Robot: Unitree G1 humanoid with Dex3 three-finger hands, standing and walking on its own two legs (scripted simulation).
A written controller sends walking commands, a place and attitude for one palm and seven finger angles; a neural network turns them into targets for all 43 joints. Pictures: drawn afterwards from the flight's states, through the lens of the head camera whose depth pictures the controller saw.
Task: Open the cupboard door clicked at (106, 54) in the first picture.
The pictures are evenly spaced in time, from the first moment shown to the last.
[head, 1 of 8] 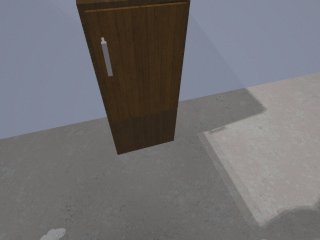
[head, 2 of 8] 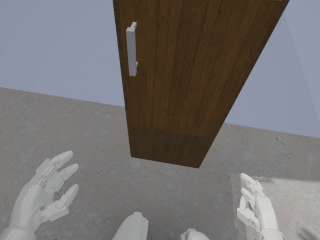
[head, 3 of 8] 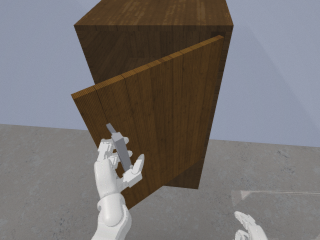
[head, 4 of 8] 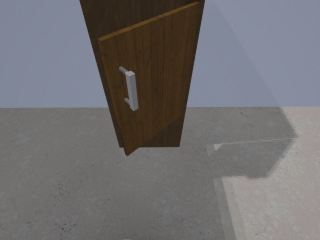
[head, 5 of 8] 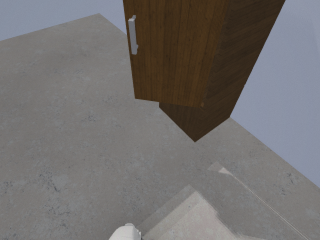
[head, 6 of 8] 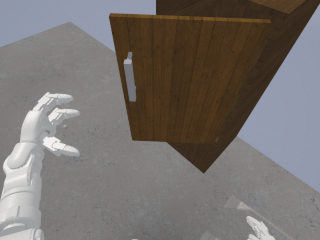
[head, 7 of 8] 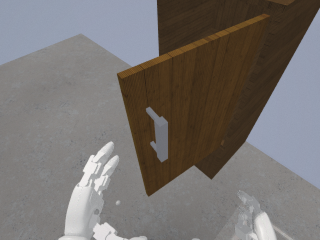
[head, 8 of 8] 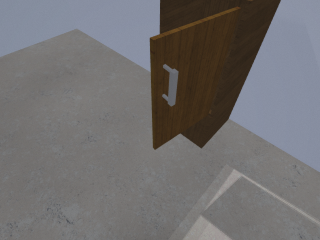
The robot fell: no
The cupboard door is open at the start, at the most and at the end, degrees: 0 84 81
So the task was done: yes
